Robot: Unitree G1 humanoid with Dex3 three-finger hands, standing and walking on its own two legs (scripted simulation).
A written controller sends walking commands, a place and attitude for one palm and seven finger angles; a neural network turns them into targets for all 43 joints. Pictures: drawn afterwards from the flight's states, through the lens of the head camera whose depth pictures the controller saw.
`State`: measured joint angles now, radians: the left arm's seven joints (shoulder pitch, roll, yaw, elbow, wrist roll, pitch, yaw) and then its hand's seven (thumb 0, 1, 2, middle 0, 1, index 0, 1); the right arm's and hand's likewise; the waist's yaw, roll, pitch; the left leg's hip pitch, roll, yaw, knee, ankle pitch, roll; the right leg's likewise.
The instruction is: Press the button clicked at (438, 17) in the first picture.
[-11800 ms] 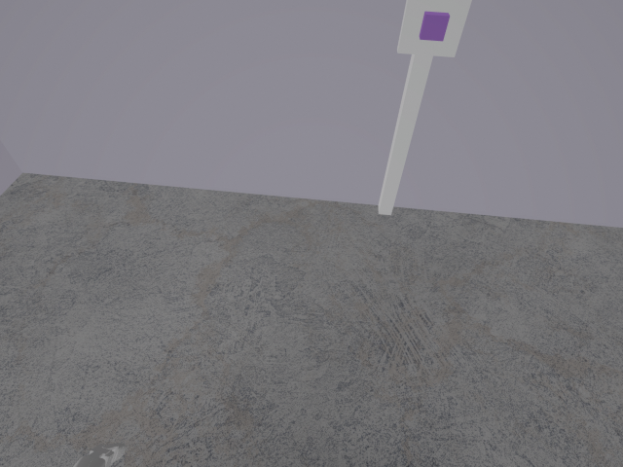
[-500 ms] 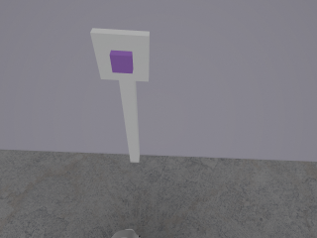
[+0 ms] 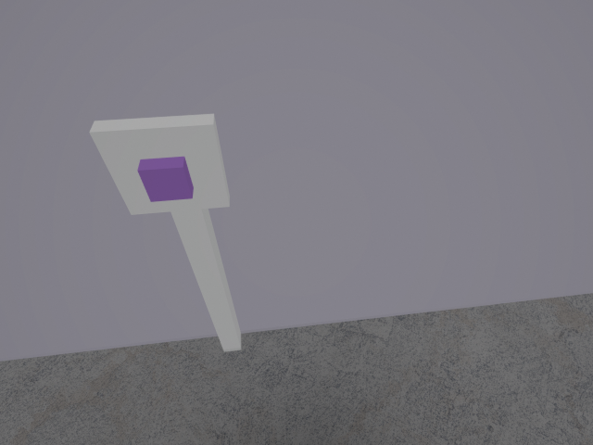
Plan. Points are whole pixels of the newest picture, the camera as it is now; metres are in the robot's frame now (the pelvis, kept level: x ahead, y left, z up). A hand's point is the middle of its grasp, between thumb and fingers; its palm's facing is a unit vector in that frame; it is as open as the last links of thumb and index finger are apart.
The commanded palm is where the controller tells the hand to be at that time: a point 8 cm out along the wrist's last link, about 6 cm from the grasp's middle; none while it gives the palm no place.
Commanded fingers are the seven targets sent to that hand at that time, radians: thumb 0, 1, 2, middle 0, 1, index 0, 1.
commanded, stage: come to a stop and stand still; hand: left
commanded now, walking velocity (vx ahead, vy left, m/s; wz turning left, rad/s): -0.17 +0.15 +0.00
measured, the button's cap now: (167, 178) +0.50 +0.23 +0.08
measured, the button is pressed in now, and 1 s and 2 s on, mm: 0 0 0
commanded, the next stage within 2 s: look again from close up in 0.62 s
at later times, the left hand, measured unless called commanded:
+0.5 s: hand out of the picture -0.04 +0.22 -0.17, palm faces +0.09 -0.98 -0.18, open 7.4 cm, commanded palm none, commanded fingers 0.00 0.90 0.90 -0.20 -0.30 -0.20 -0.30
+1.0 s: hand out of the picture +0.00 +0.17 -0.17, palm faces +0.06 -0.98 -0.20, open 7.3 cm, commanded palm none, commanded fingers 0.00 0.90 0.90 -0.20 -0.30 -0.20 -0.30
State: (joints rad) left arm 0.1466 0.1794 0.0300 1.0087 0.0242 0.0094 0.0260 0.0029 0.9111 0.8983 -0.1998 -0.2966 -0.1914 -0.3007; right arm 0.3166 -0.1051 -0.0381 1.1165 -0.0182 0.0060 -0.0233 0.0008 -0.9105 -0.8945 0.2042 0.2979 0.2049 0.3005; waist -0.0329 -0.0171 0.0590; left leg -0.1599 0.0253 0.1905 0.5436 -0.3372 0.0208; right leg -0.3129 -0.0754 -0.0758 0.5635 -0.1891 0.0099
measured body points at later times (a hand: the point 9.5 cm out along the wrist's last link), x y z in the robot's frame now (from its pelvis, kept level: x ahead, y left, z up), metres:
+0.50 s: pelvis -0.05 +0.04 +0.02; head -0.06 +0.05 +0.46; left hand -0.04 +0.28 -0.15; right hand -0.04 -0.19 -0.13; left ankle -0.08 +0.14 -0.73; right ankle -0.05 -0.10 -0.68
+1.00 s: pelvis -0.02 -0.01 +0.00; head -0.02 +0.00 +0.45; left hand +0.00 +0.22 -0.16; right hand +0.00 -0.24 -0.15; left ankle -0.07 +0.11 -0.73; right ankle -0.05 -0.09 -0.73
